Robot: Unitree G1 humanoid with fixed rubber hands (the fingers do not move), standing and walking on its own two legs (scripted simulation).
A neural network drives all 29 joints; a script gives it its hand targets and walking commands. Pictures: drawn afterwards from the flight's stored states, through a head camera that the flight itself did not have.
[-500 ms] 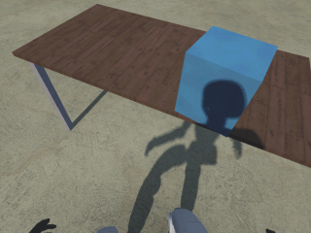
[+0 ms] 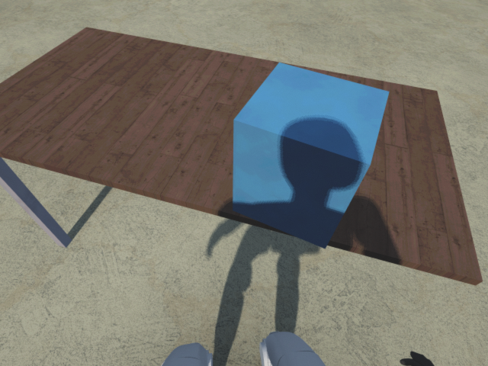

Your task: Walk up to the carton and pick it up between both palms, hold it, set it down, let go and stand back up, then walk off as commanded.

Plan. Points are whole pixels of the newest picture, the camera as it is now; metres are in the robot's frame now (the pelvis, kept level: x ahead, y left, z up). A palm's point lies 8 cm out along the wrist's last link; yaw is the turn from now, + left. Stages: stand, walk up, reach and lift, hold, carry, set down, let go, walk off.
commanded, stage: walk up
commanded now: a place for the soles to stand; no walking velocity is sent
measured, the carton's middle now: (302, 157) +0.47 -0.11 +0.06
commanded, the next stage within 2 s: none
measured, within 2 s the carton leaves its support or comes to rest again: neither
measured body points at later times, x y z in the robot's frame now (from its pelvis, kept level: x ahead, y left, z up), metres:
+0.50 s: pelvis +0.04 -0.02 -0.02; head +0.08 -0.05 +0.43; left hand +0.20 +0.28 -0.12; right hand +0.08 -0.36 -0.15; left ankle +0.09 +0.11 -0.69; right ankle +0.13 -0.16 -0.69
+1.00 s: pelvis +0.07 +0.00 +0.00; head +0.10 -0.01 +0.45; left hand +0.23 +0.29 -0.12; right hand +0.08 -0.32 -0.13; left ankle +0.09 +0.11 -0.69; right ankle +0.11 -0.14 -0.70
